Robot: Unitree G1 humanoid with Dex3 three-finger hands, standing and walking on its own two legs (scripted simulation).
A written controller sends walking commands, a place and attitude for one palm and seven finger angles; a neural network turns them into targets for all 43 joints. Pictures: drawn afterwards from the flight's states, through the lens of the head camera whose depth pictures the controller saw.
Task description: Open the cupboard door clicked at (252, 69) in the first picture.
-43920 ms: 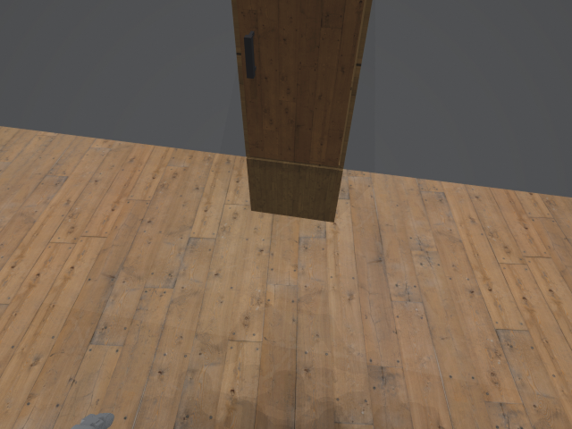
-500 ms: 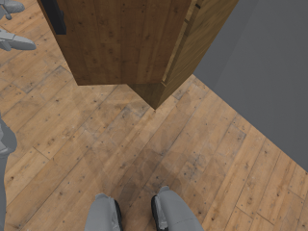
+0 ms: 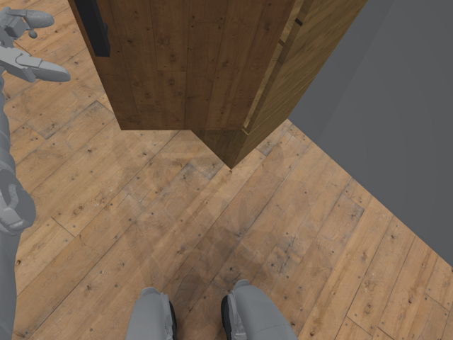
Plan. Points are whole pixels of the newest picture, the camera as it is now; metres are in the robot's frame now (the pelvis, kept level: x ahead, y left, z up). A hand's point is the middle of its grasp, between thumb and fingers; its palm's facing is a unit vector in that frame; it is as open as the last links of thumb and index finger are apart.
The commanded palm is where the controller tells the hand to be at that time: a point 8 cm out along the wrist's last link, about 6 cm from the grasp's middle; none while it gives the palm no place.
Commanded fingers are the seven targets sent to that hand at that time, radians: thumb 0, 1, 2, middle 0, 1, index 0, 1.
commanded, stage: move the hooked fingers beside the handle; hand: left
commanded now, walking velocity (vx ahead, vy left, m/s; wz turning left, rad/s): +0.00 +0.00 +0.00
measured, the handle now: (93, 9) +0.62 +0.13 +0.09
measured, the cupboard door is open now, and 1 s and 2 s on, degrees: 50 50 50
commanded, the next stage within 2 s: slide the fingers in behind the handle in 0.02 s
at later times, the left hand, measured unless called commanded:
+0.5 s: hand (55, 32) +0.57 +0.18 +0.10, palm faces -0.05 -1.00 -0.01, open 14.0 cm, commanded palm +0.56 +0.21 +0.09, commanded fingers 0.00 -0.50 0.30 -0.30 -1.20 -0.30 -1.20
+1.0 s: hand (83, 36) +0.56 +0.14 +0.10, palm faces -0.06 -1.00 -0.01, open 14.0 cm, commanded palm +0.55 +0.18 +0.09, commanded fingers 0.00 -0.50 0.30 -0.30 -1.20 -0.30 -1.20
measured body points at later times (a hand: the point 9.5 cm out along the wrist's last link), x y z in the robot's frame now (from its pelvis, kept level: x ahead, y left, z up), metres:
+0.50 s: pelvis -0.01 +0.00 +0.00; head +0.16 +0.02 +0.42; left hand +0.57 +0.23 +0.10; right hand -0.06 -0.26 -0.09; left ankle +0.02 +0.10 -0.66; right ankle -0.01 -0.13 -0.66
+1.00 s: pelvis -0.01 +0.00 +0.00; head +0.16 +0.02 +0.42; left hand +0.56 +0.20 +0.10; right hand -0.05 -0.26 -0.10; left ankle +0.02 +0.10 -0.66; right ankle -0.01 -0.13 -0.66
